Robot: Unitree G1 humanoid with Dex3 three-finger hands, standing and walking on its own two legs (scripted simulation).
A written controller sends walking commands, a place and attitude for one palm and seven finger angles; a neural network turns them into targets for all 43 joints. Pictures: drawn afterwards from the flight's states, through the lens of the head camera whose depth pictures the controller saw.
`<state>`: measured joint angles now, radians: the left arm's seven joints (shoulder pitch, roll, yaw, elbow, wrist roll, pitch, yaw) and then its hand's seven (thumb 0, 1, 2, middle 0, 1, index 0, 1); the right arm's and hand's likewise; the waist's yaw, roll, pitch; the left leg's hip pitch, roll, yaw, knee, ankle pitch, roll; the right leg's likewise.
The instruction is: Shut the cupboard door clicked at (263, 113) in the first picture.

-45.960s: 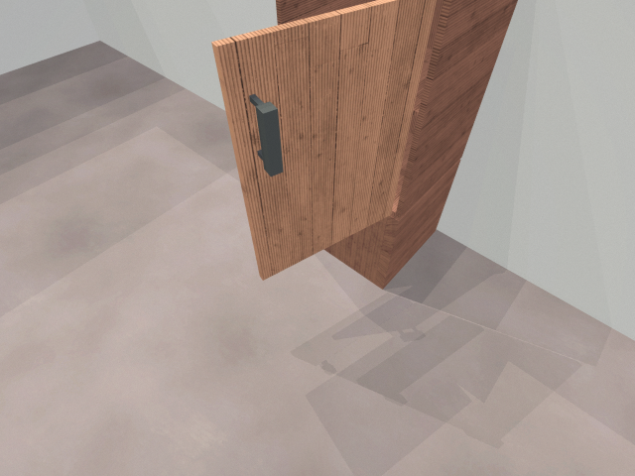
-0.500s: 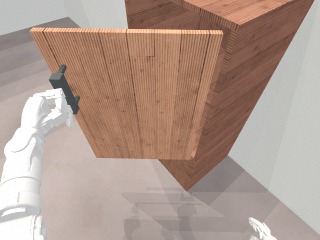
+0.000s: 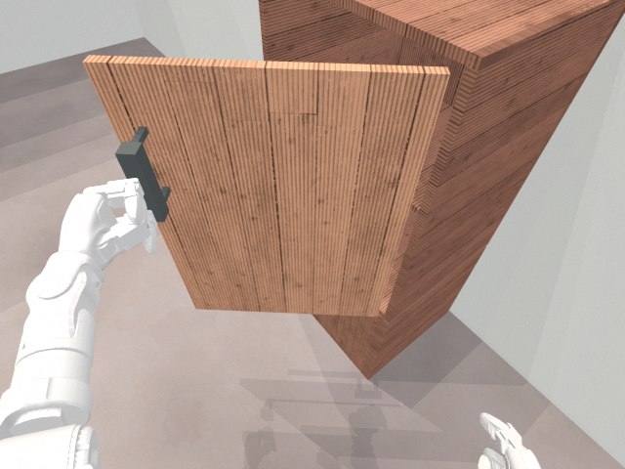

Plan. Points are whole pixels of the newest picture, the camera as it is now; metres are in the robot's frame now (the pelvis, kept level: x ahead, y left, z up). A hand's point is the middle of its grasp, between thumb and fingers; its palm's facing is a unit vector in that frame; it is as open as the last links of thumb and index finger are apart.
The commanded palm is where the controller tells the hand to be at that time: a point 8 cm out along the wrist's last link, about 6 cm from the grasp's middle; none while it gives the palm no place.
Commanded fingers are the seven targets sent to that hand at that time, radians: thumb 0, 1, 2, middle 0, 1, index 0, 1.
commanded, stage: push the door shut along its arc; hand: left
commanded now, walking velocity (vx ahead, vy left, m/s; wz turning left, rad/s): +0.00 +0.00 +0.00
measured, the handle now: (149, 174) +0.47 +0.26 +0.11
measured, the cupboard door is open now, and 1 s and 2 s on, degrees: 50 35 20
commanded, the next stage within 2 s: pull the fist back off the door in 1.78 s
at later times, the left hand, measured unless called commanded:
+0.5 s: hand (171, 188) +0.44 +0.22 +0.12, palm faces -0.13 -0.99 +0.00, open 3.3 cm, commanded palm +0.43 +0.26 +0.12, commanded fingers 0.00 0.90 0.90 -1.30 -1.50 -1.30 -1.50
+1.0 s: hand (205, 159) +0.50 +0.18 +0.12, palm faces -0.24 -0.97 +0.01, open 3.1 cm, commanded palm +0.50 +0.23 +0.12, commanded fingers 0.00 0.90 0.90 -1.30 -1.50 -1.30 -1.50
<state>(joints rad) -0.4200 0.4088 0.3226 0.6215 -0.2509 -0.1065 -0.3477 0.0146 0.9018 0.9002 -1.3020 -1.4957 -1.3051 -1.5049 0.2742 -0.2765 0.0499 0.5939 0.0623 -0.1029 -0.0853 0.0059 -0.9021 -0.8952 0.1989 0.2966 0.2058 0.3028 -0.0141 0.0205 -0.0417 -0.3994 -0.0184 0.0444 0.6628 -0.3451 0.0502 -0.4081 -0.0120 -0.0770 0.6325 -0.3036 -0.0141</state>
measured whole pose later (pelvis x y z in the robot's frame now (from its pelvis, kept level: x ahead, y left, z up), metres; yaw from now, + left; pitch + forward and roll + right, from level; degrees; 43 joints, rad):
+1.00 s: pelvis +0.00 +0.00 -0.02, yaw -1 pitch +15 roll -2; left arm -1.04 0.64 0.32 1.26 -0.17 -0.23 -0.55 0.02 0.90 0.90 -1.30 -1.50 -1.30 -1.50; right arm 0.38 -0.31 0.05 0.67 0.03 -0.03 -0.08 0.00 -0.90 -0.89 0.20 0.30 0.21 0.30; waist -0.17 0.02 -0.06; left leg -0.70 0.01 0.04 0.82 -0.40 0.05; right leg -0.69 0.01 -0.08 0.75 -0.33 -0.02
